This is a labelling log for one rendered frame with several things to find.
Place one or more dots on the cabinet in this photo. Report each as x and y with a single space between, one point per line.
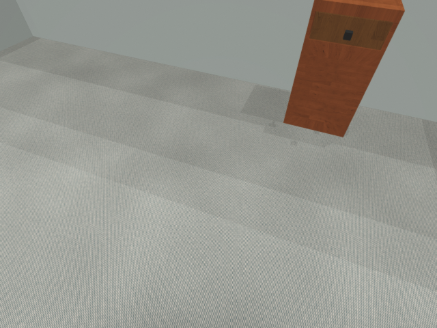
332 78

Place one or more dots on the drawer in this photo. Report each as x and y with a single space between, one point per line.
367 33

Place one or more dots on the handle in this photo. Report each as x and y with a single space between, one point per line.
347 35

